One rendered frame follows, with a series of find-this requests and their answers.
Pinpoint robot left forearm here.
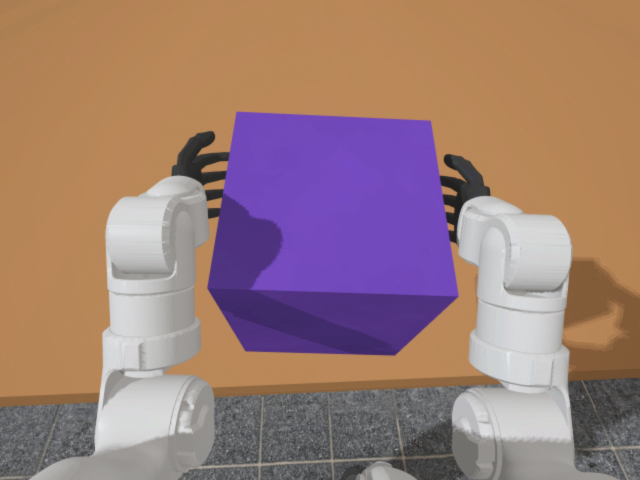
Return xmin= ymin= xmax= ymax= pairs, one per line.
xmin=95 ymin=176 xmax=210 ymax=449

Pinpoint right robot upper arm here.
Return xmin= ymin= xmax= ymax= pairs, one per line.
xmin=452 ymin=388 xmax=620 ymax=480

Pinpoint robot right forearm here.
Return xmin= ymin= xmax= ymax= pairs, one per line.
xmin=457 ymin=196 xmax=575 ymax=459

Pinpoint right robot hand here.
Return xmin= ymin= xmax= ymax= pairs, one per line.
xmin=440 ymin=154 xmax=490 ymax=244

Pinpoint left robot hand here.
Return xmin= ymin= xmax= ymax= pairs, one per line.
xmin=171 ymin=131 xmax=230 ymax=219

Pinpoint left robot upper arm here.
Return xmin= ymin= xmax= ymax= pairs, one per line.
xmin=29 ymin=374 xmax=215 ymax=480

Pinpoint carton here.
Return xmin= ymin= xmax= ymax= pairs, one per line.
xmin=207 ymin=112 xmax=459 ymax=356

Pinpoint right robot shin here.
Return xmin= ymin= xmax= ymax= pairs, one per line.
xmin=361 ymin=461 xmax=392 ymax=474

